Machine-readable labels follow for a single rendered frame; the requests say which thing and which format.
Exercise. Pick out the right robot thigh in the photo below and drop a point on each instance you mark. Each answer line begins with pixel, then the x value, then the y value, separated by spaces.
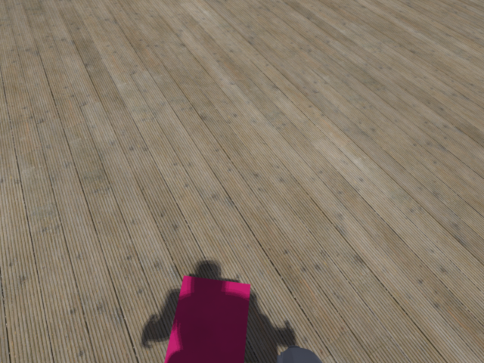
pixel 298 355

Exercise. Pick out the carton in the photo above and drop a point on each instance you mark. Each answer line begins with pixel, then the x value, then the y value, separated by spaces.
pixel 210 323

